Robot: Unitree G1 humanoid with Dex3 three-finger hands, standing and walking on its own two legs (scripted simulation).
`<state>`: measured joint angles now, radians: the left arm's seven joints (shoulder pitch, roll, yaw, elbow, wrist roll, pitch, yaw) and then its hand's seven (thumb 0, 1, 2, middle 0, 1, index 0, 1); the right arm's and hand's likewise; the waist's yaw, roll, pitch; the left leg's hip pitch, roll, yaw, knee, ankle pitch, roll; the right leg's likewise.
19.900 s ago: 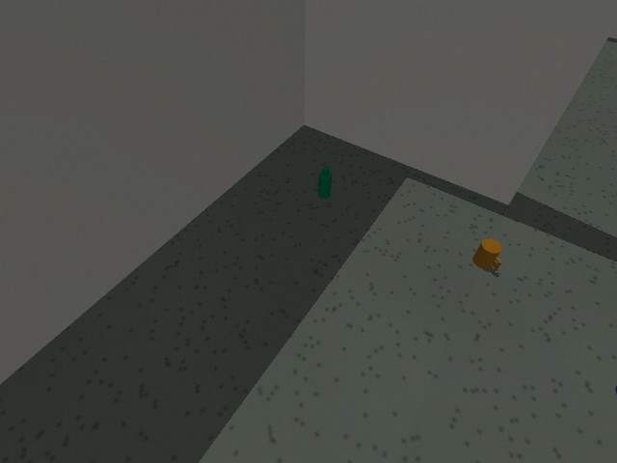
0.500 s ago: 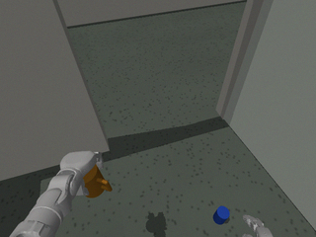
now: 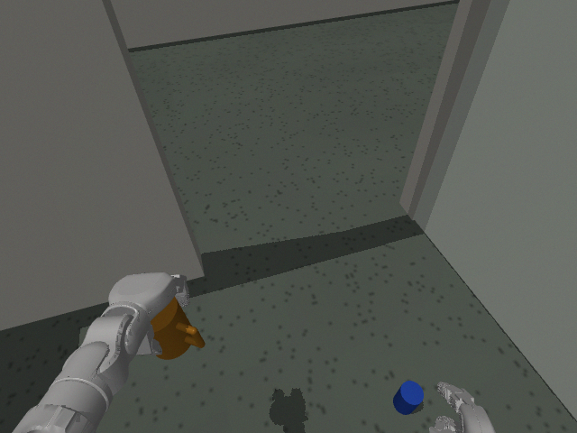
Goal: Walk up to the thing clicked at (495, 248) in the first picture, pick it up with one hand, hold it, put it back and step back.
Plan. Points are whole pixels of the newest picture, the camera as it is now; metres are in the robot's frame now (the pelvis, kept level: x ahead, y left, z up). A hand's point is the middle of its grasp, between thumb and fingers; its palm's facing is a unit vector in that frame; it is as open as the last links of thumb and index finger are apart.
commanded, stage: hold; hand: left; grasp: from above
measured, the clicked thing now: (172, 328) +0.30 +0.21 -0.08
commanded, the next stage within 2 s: crouch in 0.32 s
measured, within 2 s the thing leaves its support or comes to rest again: neither
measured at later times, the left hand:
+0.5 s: hand (157, 315) +0.30 +0.22 -0.04, palm faces -0.46 -0.06 -0.89, open 9.9 cm
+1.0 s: hand (175, 339) +0.33 +0.24 -0.21, palm faces -0.43 +0.05 -0.90, open 9.9 cm
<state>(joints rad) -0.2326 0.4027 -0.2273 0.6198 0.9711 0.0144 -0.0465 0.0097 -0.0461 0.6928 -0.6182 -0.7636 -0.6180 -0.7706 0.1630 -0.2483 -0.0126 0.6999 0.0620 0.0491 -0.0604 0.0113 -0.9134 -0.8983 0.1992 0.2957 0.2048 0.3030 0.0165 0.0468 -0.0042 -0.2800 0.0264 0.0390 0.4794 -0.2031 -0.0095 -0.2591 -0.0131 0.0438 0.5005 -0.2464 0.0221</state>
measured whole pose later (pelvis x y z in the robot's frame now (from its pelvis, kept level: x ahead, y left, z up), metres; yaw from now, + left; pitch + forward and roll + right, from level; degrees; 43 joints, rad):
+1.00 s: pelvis -0.02 +0.00 -0.10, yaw +1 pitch +20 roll -2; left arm -0.53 0.42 -0.13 1.12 1.19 -0.09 0.34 0.02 0.00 0.65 -0.57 -0.80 -0.60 -0.77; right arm 0.22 -0.29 -0.07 0.72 -0.01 0.04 -0.01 0.01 -0.91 -0.90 0.20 0.30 0.21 0.30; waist -0.09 0.01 -0.13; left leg -1.08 0.04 -0.02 1.18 -0.45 -0.01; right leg -1.02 0.01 0.01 1.16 -0.49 0.03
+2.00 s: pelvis -0.06 +0.00 -0.37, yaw -5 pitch +38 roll -7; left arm -0.88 0.69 0.10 1.33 1.24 -0.18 0.33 0.02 0.00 0.64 -0.55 -0.83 -0.61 -0.76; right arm 0.16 -0.25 0.00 0.73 -0.11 -0.04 0.11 0.00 -0.91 -0.90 0.20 0.30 0.21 0.30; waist -0.19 0.00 -0.11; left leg -2.16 0.04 -0.12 2.16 -0.67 -0.01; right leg -2.06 0.04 -0.05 2.12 -0.72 0.04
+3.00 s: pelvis -0.06 +0.00 -0.45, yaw -8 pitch +33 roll -10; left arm -0.97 0.85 0.15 1.51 1.30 -0.24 0.43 0.01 -0.02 0.64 -0.61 -0.76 -0.66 -0.71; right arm 0.10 -0.26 0.11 0.74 -0.18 -0.04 0.13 0.00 -0.91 -0.89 0.20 0.30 0.21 0.30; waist -0.25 -0.06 0.01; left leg -2.37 0.03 -0.19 2.44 -0.67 -0.02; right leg -2.25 0.07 -0.09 2.37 -0.72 0.05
